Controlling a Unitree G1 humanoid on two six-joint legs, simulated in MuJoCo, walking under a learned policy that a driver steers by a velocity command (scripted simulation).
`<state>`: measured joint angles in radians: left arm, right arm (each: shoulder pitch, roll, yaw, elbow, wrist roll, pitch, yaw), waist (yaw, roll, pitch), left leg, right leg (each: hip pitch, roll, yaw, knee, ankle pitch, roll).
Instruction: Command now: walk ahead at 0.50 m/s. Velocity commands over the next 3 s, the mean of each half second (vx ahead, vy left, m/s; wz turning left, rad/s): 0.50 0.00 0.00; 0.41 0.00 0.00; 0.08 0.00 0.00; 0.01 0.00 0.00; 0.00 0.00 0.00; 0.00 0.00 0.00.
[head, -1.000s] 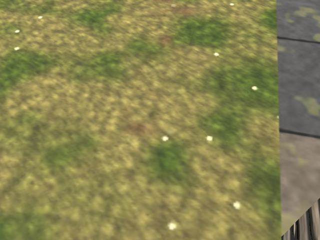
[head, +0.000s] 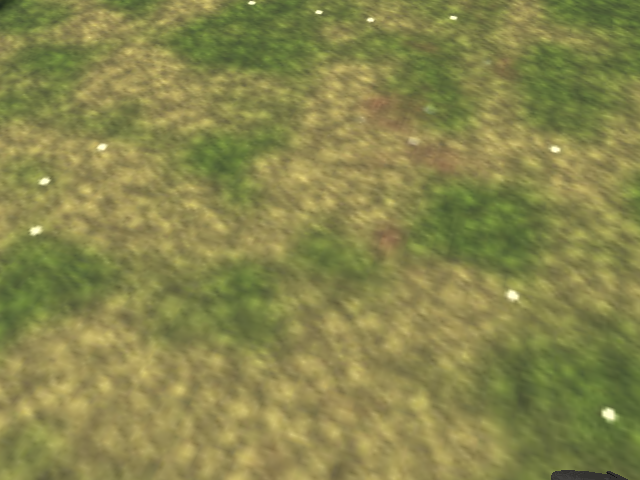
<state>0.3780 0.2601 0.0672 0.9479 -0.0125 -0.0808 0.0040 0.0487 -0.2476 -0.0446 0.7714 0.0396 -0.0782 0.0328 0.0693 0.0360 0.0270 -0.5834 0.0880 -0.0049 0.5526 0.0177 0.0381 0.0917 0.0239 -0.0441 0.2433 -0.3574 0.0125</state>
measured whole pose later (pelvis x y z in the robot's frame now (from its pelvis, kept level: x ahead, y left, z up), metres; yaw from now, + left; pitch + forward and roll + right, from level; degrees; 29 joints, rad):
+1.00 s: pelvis +0.56 +0.00 +0.01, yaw +0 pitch +0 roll -2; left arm 0.27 0.25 0.03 1.01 0.00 -0.07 0.00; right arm 0.09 -0.26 -0.06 0.87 0.00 -0.06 -0.01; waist 0.07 0.05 0.04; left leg -0.56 0.08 -0.03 0.57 0.04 0.00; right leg -0.03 0.07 -0.05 0.24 -0.21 -0.05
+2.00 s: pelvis +0.70 +0.00 +0.01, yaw +0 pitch -1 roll +0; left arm 0.23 0.21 0.02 1.09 0.00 -0.01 0.03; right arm 0.12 -0.23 -0.04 1.09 0.00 0.01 -0.04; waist 0.00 0.00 0.03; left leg -0.25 0.02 0.02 0.48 -0.21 -0.01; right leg -0.12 -0.01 -0.01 0.47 -0.33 0.00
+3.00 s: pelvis +0.70 +0.00 +0.01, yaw +0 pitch -1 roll +0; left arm 0.34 0.17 0.01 1.09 0.00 -0.02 0.04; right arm 0.19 -0.19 -0.03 1.14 0.01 0.01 -0.05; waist 0.00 0.00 0.03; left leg -0.27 0.02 0.01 0.49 -0.21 -0.01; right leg -0.13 -0.01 -0.02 0.47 -0.33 0.00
